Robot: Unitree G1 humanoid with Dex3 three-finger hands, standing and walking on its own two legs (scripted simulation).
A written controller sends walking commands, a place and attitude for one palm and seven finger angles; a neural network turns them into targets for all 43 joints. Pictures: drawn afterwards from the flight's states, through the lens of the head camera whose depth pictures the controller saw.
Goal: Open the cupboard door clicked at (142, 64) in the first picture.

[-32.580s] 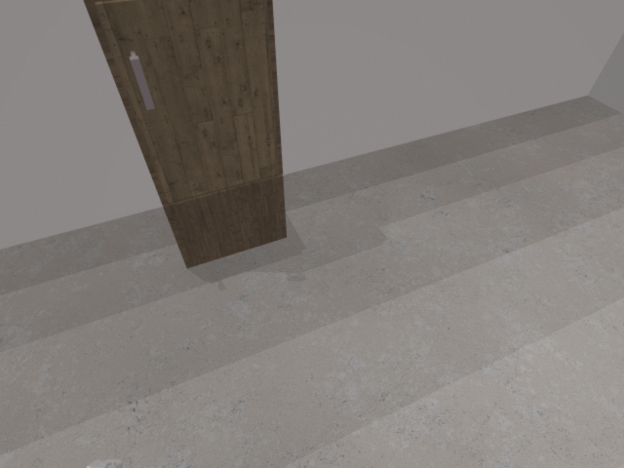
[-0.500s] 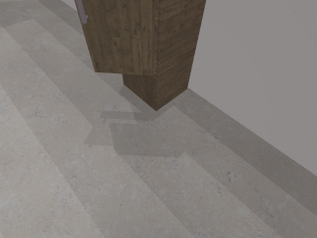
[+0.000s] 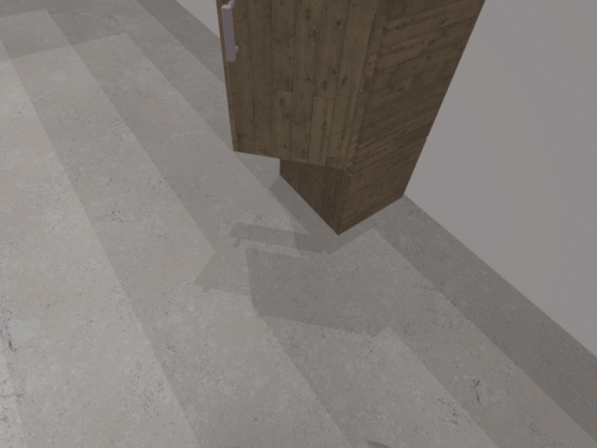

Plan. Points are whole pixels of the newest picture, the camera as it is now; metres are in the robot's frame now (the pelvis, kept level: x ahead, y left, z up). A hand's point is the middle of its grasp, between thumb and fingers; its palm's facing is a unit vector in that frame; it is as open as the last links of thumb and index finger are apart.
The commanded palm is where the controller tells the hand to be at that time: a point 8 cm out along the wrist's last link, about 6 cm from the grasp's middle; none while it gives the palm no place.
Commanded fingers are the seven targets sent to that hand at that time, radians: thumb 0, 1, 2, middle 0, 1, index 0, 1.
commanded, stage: take the last steps up to it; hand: left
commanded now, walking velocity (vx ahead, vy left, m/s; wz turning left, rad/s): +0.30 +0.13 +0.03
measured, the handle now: (231, 31) +1.01 +0.26 +0.04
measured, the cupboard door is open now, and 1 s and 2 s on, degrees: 43 43 43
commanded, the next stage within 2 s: come to a stop and stand still in 0.86 s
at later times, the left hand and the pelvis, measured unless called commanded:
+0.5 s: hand (171, 395) +0.20 +0.21 -0.15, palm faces +0.11 -0.97 -0.22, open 7.1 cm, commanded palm none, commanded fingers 0.00 0.90 0.90 -0.20 -0.30 -0.20 -0.30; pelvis +0.18 +0.02 +0.02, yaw +2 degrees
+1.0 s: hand (176, 257) +0.45 +0.28 -0.16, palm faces +0.04 -0.98 -0.20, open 7.4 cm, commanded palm none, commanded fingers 0.00 0.90 0.90 -0.20 -0.30 -0.20 -0.30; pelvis +0.37 +0.10 +0.00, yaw +0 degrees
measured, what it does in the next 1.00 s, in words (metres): walks ahead: right foot, then left foot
